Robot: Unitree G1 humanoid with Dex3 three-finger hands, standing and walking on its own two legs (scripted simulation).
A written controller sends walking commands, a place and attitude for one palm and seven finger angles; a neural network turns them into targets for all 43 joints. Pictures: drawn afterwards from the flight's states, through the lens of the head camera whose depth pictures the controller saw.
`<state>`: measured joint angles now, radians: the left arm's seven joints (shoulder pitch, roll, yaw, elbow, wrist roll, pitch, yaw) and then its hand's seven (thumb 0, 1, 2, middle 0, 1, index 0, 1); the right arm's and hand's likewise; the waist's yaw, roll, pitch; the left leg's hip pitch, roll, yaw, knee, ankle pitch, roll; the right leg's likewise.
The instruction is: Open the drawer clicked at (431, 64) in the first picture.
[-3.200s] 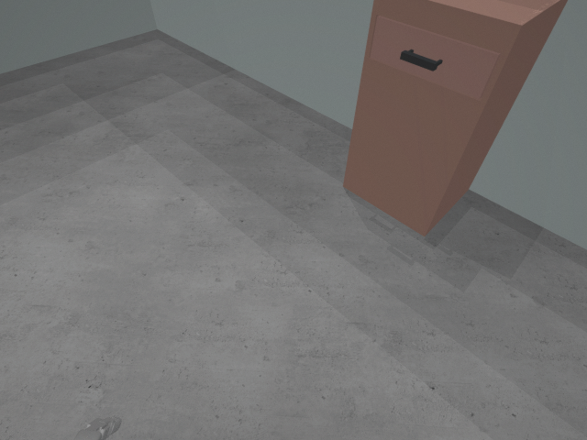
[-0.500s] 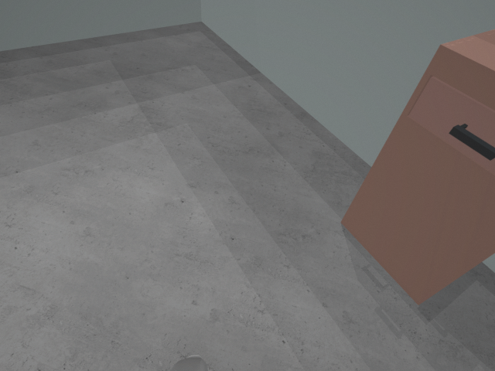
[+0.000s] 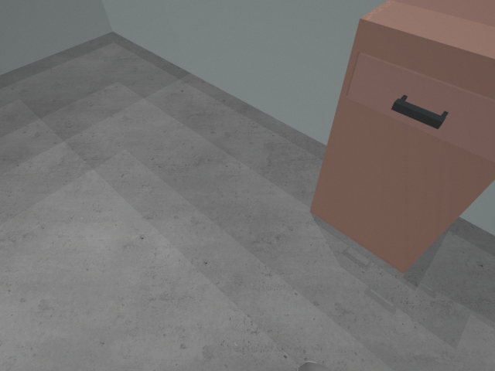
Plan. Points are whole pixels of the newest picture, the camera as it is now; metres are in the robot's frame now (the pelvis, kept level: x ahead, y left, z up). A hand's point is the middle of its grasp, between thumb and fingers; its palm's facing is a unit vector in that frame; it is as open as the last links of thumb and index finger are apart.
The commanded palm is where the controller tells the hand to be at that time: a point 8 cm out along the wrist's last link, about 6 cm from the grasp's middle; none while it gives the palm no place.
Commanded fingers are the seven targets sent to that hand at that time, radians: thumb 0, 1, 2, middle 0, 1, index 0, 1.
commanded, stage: turn to face it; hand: left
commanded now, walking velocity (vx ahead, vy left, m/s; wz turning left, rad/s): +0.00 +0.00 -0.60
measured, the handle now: (420, 109) +0.74 -0.41 -0.02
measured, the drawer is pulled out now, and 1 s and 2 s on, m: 0.00 0.00 0.00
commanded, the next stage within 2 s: take the last steps up to it in 1.06 s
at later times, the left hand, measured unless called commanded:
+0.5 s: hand (156, 365) +0.15 +0.19 -0.17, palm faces -0.20 -0.96 -0.21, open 7.4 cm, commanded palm none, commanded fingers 0.00 0.90 0.90 -0.20 -0.30 -0.20 -0.30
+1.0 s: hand (204, 328) +0.22 +0.10 -0.15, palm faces -0.54 -0.79 -0.28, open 7.4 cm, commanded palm none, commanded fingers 0.00 0.90 0.90 -0.20 -0.30 -0.20 -0.30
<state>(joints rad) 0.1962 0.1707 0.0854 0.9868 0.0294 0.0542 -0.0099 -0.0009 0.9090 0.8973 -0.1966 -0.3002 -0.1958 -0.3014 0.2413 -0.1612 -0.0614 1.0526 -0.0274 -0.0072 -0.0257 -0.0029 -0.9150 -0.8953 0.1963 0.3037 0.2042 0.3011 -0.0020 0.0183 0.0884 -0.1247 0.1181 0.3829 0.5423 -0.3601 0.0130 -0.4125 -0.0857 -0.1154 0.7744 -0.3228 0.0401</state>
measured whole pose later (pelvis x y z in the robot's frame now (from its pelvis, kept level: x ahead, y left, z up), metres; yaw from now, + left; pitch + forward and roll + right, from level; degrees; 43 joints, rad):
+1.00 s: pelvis +0.01 +0.00 -0.01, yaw -33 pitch +0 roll +0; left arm 0.12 0.20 0.05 0.92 0.02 0.03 -0.01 0.00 0.91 0.90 -0.20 -0.30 -0.20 -0.30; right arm 0.27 -0.24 -0.07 0.98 -0.01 0.05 -0.02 0.00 -0.91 -0.90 0.20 0.30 0.20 0.30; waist -0.04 0.07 0.10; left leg -0.32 0.17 0.18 0.83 -0.49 -0.06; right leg -0.28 -0.01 -0.09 0.62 -0.33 -0.03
